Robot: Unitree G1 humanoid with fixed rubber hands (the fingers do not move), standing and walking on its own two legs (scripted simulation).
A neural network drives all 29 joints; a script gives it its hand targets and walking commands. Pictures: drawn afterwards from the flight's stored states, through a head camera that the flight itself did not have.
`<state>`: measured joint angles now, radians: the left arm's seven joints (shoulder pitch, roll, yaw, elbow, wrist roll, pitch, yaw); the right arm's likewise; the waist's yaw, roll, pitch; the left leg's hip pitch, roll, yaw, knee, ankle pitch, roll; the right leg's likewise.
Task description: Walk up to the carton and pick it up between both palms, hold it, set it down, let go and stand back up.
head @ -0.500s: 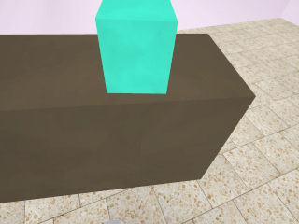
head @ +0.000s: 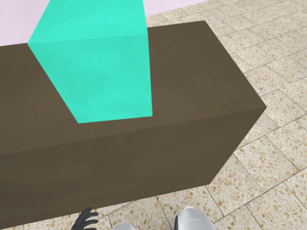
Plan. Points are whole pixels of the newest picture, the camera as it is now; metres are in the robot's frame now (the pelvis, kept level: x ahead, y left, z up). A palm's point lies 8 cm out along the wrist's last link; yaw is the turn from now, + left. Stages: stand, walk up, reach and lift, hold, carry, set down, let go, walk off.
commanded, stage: walk up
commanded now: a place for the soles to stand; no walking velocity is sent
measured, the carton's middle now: (107, 61) +0.50 +0.10 +0.16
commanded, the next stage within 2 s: none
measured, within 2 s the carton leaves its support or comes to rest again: neither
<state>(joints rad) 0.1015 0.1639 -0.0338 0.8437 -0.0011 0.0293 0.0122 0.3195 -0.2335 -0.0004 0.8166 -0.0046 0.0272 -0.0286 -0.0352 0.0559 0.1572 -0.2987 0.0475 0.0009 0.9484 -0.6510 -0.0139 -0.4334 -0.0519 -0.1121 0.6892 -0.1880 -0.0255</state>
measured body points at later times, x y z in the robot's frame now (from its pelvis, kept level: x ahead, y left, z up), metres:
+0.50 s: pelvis -0.02 -0.01 +0.01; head +0.01 -0.01 +0.46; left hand +0.05 +0.26 -0.12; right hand +0.09 -0.25 -0.12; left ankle -0.01 +0.11 -0.71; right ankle +0.11 -0.12 -0.71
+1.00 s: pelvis -0.02 +0.01 +0.01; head +0.02 -0.01 +0.46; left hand +0.06 +0.28 -0.11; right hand +0.07 -0.26 -0.13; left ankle -0.04 +0.13 -0.67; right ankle +0.11 -0.11 -0.71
